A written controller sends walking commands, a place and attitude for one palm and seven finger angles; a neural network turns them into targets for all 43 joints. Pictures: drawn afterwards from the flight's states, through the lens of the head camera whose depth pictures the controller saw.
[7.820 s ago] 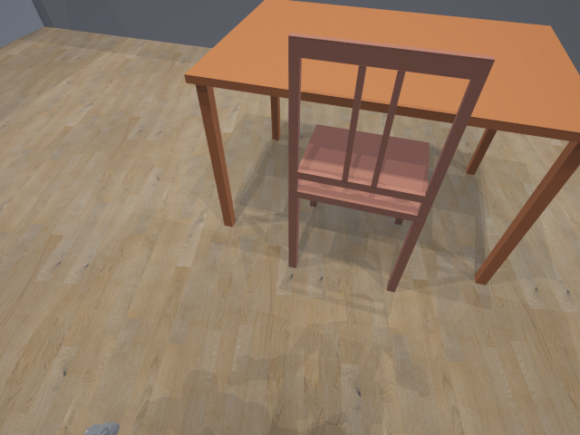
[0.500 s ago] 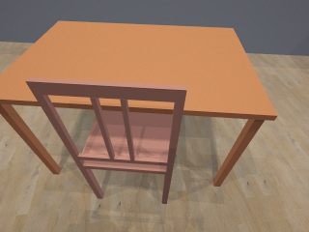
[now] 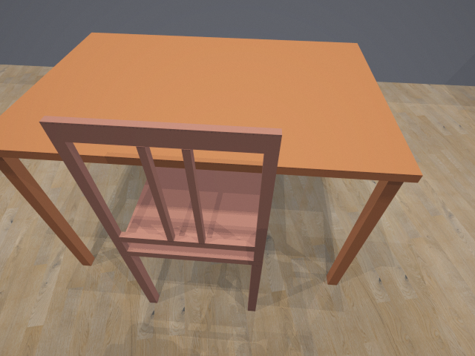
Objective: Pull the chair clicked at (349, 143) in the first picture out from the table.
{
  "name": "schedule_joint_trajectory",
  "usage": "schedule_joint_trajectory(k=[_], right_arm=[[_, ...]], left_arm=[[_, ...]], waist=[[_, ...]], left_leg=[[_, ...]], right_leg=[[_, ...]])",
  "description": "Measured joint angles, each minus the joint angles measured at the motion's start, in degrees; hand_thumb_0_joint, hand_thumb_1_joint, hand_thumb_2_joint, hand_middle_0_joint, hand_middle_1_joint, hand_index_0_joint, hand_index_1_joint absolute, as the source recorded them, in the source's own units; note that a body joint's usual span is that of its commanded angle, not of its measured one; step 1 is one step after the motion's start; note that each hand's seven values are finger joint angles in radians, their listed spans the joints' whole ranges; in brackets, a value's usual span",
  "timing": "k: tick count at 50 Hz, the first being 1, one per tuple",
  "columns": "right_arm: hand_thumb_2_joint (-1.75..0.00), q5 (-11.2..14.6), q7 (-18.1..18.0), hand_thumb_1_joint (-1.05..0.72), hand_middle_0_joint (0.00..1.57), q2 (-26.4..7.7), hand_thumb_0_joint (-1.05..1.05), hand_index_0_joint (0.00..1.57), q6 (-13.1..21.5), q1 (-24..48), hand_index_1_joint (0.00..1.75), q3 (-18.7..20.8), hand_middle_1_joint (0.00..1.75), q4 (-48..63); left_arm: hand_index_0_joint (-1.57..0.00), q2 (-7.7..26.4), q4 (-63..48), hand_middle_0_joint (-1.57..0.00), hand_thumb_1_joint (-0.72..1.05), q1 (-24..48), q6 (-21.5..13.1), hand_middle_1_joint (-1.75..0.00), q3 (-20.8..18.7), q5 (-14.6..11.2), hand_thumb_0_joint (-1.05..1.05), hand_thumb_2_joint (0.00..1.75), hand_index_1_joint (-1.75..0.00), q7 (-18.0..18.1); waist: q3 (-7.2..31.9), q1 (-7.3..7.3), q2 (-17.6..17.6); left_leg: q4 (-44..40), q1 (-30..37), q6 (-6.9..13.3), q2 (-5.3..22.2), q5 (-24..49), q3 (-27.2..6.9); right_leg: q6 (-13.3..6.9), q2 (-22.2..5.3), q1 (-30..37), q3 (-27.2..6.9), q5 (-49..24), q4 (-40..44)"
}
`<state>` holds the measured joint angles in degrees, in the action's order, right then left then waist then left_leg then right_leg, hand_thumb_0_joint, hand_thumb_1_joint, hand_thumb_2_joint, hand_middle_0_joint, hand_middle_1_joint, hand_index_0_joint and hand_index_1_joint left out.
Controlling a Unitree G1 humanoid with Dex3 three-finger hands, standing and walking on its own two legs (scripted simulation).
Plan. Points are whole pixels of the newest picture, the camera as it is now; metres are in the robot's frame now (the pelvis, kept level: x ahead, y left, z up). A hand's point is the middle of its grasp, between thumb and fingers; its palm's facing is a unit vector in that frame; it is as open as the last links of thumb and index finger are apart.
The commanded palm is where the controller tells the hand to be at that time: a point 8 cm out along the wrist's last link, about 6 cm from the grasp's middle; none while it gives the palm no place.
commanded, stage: look again from close up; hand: left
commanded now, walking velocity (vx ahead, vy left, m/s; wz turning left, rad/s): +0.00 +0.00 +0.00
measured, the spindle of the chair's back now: (159, 199) +0.46 +0.23 -0.07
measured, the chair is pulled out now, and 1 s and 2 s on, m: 0.00 0.00 0.00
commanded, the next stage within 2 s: raise the hand toward the chair's back in 0.56 s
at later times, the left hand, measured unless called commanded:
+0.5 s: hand out of the picture -0.04 +0.14 -0.17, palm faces +0.05 -0.98 -0.18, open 7.3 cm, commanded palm none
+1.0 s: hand (171, 319) +0.19 +0.13 -0.02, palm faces -0.05 -0.99 +0.09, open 8.5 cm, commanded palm +0.11 +0.21 -0.07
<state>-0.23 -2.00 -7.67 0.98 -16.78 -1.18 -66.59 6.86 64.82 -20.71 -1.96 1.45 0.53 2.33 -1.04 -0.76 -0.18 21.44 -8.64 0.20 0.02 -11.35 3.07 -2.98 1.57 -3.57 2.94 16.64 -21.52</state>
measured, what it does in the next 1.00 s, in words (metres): lowers itself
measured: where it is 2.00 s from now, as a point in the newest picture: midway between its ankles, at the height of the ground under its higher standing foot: outside the picture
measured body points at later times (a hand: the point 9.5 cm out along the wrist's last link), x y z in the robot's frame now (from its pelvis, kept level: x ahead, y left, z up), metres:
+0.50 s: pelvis +0.00 -0.01 +0.00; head +0.01 -0.02 +0.45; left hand -0.04 +0.20 -0.16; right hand -0.01 -0.22 -0.17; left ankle +0.00 +0.12 -0.74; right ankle -0.05 -0.08 -0.74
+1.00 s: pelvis -0.04 +0.00 -0.05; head -0.01 +0.00 +0.40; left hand +0.18 +0.18 -0.03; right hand +0.16 -0.27 -0.11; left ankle +0.00 +0.12 -0.74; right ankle -0.05 -0.08 -0.74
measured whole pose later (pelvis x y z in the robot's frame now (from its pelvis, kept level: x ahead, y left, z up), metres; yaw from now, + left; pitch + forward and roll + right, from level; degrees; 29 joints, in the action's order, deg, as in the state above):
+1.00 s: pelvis -0.04 +0.00 -0.05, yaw +1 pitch +10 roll +1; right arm -0.2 -0.1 -16.9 17.2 -8.6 2.8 -37.7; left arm 5.4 14.2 -15.5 -29.3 -0.8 -12.8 -13.0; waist 7.5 0.9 -1.2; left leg 49.7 -39.9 0.2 0.5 -20.1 2.9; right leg -3.7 0.4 -35.8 4.0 27.2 -52.6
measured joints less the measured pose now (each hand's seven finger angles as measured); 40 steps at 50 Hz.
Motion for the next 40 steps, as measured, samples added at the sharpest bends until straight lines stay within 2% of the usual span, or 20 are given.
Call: schedule_joint_trajectory(k=[33, 34, 35, 36, 38, 40], right_arm=[[-0.90, 0.0, -0.2, -0.92, 0.20, 0.1, 0.01, 0.20, -0.2, 0.4, 0.30, 0.1, 0.30, 0.1], [-0.90, -0.1, -0.1, -0.92, 0.20, -0.2, 0.01, 0.20, -0.4, 0.5, 0.30, 0.0, 0.30, 0.4], [-0.90, -0.1, -0.7, -0.93, 0.20, -0.8, 0.02, 0.20, 0.3, 0.2, 0.30, 0.2, 0.30, 2.3], [-0.90, 0.0, -1.8, -0.93, 0.21, -1.4, 0.02, 0.20, 2.6, -0.4, 0.30, 0.3, 0.30, 4.7], [-0.90, 0.3, -2.6, -0.93, 0.21, -3.2, 0.02, 0.20, 8.0, -1.5, 0.30, 0.7, 0.30, 8.8], [-0.90, 1.1, -2.7, -0.92, 0.21, -5.6, 0.02, 0.20, 11.3, -1.3, 0.30, 0.9, 0.30, 12.7]], left_arm=[[-0.20, -0.1, -0.6, -0.19, 0.91, 0.3, -0.1, -0.30, -0.1, 0.0, 0.00, 0.90, -0.30, 0.1], [-0.20, -0.3, -0.6, -0.19, 0.91, 0.4, -0.5, -0.30, -0.1, 0.2, 0.00, 0.90, -0.30, 0.4], [-0.21, -0.6, -8.5, -0.19, 0.91, -2.0, 1.9, -0.30, -1.0, -2.4, 0.01, 0.90, -0.30, 0.1], [-0.21, -0.1, -17.8, -0.20, 0.93, -4.7, 2.7, -0.30, -1.4, -3.4, 0.02, 0.89, -0.30, 1.0], [-0.21, 2.4, -30.6, -0.20, 0.96, -6.9, 0.8, -0.30, -1.6, -5.5, 0.05, 0.89, -0.29, 2.7], [-0.20, 4.0, -40.6, -0.20, 0.95, -6.3, -0.9, -0.30, -1.6, -7.7, 0.05, 0.88, -0.29, 3.2]], waist=[[-0.6, -0.07, 0.0], [-0.5, -0.17, 0.4], [-1.1, -0.18, 1.0], [-2.1, -0.53, 1.3], [-2.4, -0.60, 2.1], [-1.7, 0.01, 3.3]], left_leg=[[0.5, -0.7, -1.1, 0.9, -0.2, -0.6], [2.8, -2.1, -1.1, 1.3, -0.4, -0.5], [4.2, -2.7, -1.0, 1.8, -0.9, -0.4], [4.1, -2.2, -1.0, 2.1, -1.7, 0.0], [4.1, -2.7, -0.8, 1.6, -2.0, 0.1], [5.6, -4.8, -0.4, 0.8, -1.7, -0.6]], right_leg=[[-1.1, 0.9, -0.6, 0.5, 0.3, -0.4], [-0.9, 1.2, -1.0, 0.6, 0.2, -0.3], [-0.8, 1.6, -1.2, 0.5, 0.0, -0.5], [-0.9, 1.9, -1.3, 0.1, 0.1, -1.1], [-1.0, 1.4, -2.7, 0.1, 0.7, -3.0], [-0.7, 0.5, -4.8, 1.0, 1.7, -5.5]])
